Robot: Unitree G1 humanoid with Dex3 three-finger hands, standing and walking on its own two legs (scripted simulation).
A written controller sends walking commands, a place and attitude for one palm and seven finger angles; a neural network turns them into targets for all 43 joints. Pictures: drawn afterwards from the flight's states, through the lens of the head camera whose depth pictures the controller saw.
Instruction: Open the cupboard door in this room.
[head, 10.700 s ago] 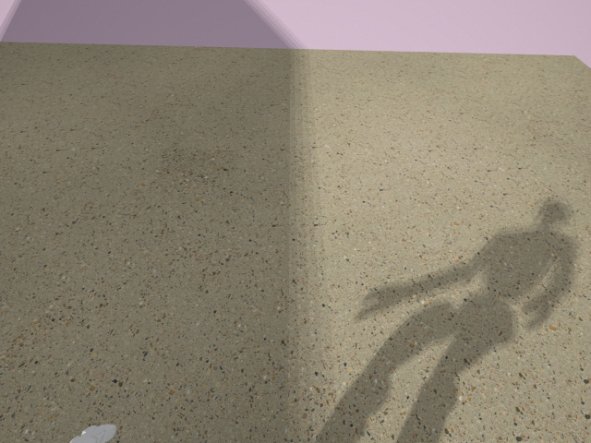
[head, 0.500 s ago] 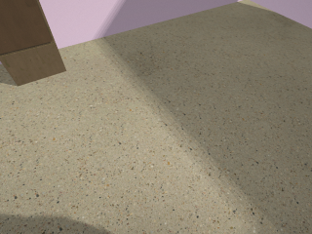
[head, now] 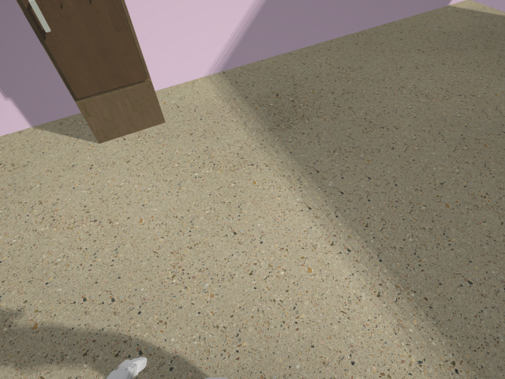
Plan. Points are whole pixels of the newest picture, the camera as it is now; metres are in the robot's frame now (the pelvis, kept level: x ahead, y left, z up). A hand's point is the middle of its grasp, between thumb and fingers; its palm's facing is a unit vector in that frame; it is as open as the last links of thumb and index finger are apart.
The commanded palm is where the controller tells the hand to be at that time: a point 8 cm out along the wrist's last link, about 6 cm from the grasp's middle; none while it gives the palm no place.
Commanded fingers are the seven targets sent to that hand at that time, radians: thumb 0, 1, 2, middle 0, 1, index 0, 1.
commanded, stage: turn or walk to find it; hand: left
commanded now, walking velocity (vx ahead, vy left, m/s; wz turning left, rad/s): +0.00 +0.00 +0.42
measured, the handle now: (40, 14) +1.49 +0.97 -0.01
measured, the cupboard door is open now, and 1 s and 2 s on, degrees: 0 0 0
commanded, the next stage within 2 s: stand and wait in 0.02 s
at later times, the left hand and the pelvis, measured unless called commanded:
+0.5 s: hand out of the picture -0.06 +0.22 -0.18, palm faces +0.14 -0.97 -0.21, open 7.4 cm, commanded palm none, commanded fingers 0.00 0.90 0.90 -0.20 -0.30 -0.20 -0.30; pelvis -0.03 +0.03 +0.01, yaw +4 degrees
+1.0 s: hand out of the picture -0.10 +0.26 -0.19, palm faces +0.31 -0.93 -0.21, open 7.4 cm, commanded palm none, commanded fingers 0.00 0.90 0.90 -0.20 -0.30 -0.20 -0.30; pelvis -0.09 +0.06 -0.01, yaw +16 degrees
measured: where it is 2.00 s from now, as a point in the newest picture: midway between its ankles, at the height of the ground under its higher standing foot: outside the picture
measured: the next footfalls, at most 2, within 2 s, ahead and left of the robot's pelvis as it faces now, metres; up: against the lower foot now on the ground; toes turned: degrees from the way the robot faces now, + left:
left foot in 0.36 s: -0.01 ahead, +0.15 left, +0.00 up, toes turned +8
left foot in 0.90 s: -0.05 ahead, +0.16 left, +0.00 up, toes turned +20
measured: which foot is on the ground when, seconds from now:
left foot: up 0.00-0.34, down 0.36-0.66, up 0.68-0.88, down 0.90-1.00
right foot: down 0.00-0.90, up 0.92-1.00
